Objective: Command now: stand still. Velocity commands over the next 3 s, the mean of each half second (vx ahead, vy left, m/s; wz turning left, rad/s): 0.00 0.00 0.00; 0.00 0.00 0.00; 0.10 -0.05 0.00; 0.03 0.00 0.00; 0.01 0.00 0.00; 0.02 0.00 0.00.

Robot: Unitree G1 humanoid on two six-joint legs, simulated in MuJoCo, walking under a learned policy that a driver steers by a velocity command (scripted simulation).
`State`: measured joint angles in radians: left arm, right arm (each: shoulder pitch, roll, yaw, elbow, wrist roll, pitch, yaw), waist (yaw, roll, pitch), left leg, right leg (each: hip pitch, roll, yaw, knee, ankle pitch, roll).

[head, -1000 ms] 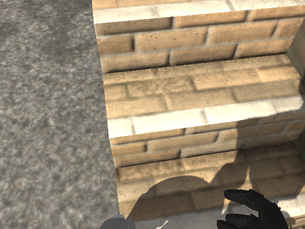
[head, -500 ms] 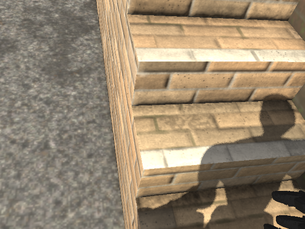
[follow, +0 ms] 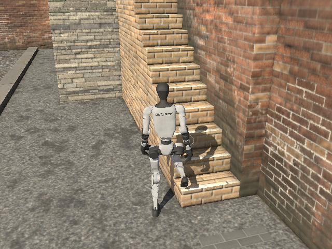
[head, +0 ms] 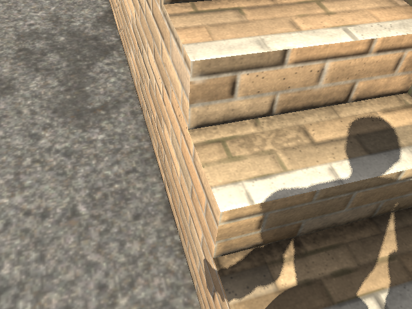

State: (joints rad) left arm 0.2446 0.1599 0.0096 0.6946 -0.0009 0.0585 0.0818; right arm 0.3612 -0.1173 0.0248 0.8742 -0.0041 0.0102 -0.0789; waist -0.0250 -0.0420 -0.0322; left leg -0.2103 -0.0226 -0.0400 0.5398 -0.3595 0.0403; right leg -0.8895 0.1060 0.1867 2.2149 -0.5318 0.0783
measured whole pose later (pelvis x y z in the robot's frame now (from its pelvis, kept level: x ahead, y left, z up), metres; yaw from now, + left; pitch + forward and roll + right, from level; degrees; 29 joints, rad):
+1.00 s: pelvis +0.03 -0.06 +0.03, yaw +1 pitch +2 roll -6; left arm 0.15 0.05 -0.05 0.90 0.00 0.00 0.09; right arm 0.32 -0.19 0.00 0.96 0.00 0.09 -0.07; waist 0.01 0.12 -0.02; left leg -0.18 0.06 0.05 0.31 -0.16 0.05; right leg -0.63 -0.02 -0.07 1.52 -0.94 0.07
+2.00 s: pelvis +0.02 -0.10 +0.02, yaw +2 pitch +2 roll -3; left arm 0.07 -0.02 -0.07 1.00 -0.02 -0.03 0.09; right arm 0.48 -0.07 0.01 1.15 -0.02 0.13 -0.03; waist 0.02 0.06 -0.01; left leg -0.16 0.04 0.09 0.28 -0.16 0.05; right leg -0.78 -0.06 -0.05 1.58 -0.83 0.05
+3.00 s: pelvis +0.05 -0.15 +0.03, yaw +3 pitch +1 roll -4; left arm 0.17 0.05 -0.08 0.91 0.01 0.02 0.12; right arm 0.47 -0.18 0.01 1.11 -0.04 0.07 -0.02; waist 0.00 0.09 -0.01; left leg -0.10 0.14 0.07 0.23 -0.15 -0.03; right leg -0.71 0.06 -0.13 1.55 -0.87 -0.06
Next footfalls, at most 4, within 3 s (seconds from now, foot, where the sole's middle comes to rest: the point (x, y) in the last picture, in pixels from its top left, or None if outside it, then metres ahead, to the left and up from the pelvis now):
0.22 right None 0.09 -0.23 -0.58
0.68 left None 0.06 -0.01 -0.77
0.90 right None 0.02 -0.22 -0.58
1.48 right None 0.07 -0.24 -0.58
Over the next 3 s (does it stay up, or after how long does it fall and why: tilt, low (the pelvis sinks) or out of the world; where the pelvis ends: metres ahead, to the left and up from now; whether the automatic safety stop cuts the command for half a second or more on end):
stays up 0.05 -0.15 0.03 its command is cut before an obstacle from the start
